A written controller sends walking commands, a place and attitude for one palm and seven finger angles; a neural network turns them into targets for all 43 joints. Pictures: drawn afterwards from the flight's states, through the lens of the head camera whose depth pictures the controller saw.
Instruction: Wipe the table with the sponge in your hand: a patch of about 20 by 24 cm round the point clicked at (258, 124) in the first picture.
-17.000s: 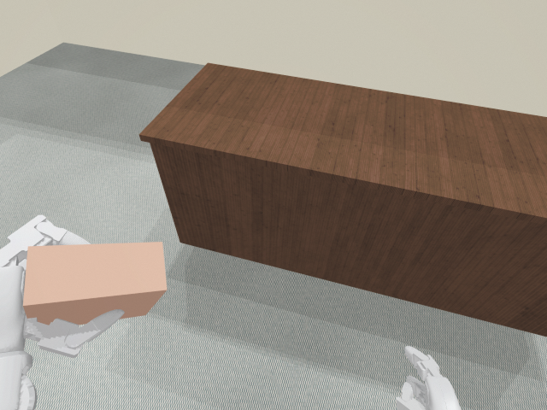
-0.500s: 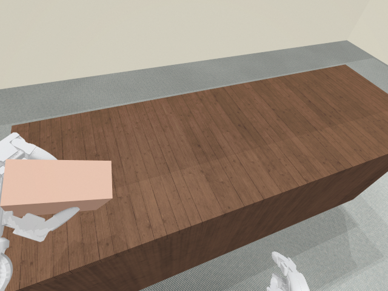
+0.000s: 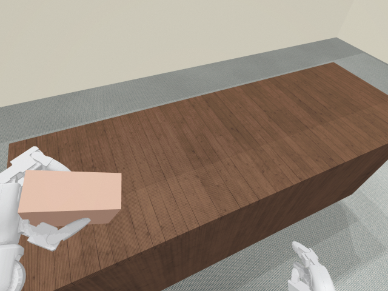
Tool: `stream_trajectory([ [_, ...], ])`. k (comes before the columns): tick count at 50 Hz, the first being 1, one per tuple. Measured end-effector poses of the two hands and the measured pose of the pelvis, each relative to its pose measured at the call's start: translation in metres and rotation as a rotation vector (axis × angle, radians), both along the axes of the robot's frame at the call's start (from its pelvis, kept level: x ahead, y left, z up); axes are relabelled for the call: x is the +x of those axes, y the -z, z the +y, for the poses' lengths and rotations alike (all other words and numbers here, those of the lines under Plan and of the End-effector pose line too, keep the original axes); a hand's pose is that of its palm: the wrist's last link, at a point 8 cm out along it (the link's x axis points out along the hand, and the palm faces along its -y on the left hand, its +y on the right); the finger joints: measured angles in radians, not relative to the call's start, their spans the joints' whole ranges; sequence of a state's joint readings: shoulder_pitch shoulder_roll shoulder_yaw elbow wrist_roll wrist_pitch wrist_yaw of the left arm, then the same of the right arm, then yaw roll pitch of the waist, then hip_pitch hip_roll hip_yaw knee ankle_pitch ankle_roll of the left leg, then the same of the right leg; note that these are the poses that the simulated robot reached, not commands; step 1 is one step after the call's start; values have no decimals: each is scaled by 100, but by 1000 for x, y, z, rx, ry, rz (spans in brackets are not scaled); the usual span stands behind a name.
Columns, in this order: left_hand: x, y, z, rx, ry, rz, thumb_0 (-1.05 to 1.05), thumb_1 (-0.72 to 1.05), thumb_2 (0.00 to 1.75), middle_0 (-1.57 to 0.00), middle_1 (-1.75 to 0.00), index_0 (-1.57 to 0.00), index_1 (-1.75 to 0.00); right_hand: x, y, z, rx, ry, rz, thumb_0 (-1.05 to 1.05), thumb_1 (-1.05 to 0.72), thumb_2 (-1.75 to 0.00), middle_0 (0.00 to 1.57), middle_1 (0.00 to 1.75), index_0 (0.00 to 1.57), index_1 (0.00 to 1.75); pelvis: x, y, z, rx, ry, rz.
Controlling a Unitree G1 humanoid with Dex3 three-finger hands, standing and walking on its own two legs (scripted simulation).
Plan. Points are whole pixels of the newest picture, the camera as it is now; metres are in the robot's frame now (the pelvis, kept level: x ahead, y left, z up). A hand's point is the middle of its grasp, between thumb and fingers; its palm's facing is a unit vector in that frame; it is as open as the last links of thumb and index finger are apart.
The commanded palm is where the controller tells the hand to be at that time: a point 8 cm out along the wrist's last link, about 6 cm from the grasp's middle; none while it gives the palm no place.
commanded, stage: come to a stop and stand still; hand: left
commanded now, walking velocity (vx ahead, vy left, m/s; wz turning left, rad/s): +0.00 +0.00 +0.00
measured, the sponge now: (88, 200) +0.23 +0.19 +0.13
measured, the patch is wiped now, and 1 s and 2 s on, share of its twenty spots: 0.00 0.00 0.00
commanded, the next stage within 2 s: look again from close up in 0.62 s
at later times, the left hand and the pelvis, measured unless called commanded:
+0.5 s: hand (38, 175) +0.25 +0.28 +0.16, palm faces +0.35 -0.85 -0.39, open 10.0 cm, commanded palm +0.19 +0.31 +0.18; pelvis +0.03 +0.03 +0.00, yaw +1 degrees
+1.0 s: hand (28, 187) +0.23 +0.28 +0.16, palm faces +0.36 -0.85 -0.38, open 10.0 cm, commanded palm +0.17 +0.32 +0.18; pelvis +0.02 +0.03 +0.00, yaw +1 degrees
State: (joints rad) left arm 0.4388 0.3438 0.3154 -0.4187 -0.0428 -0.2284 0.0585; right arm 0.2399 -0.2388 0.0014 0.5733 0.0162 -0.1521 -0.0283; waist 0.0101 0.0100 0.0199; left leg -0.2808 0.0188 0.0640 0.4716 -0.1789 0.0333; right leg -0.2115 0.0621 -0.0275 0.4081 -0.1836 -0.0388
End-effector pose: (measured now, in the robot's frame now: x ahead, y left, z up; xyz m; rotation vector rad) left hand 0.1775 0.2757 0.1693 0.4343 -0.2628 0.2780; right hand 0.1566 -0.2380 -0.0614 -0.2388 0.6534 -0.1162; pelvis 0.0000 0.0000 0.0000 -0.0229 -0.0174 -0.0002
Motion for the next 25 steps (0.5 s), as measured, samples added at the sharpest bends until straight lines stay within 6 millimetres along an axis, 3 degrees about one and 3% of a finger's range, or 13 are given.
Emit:
stream_trajectory([
  [3, 1, 5, 3, 12, 16, 13, 1, -49, 101, -79, -133, -76, -134, -5, 1, 1, -24, 12, 32, 1, -90, -90, 20, 30, 20, 29, 3, 0, 1, -2, -8, 4],
  [8, 11, -3, 27, 44, -51, -28, 1, -49, 101, -79, -133, -76, -134, -2, 5, 13, -25, -7, 62, 1, -90, -90, 20, 30, 20, 29, 10, -1, 5, -2, -15, 12],
  [13, 22, -10, 34, 33, -71, -64, 1, -49, 101, -79, -133, -76, -134, 15, 5, 30, 0, -40, 52, 1, -90, -90, 20, 30, 20, 30, 19, -2, 13, -2, -14, 22],
  [19, 33, -3, 33, 14, -28, -29, 1, -49, 101, -79, -133, -76, -134, 43, -2, 49, 16, -62, 9, 1, -90, -90, 20, 30, 20, 30, 29, -3, 21, -3, -11, 29],
  [25, 34, -4, 41, 21, -27, -18, 1, -49, 101, -79, -133, -76, -134, 62, -12, 60, 9, -74, -29, 1, -90, -90, 21, 30, 20, 30, 33, -3, 27, -6, -15, 29],
])
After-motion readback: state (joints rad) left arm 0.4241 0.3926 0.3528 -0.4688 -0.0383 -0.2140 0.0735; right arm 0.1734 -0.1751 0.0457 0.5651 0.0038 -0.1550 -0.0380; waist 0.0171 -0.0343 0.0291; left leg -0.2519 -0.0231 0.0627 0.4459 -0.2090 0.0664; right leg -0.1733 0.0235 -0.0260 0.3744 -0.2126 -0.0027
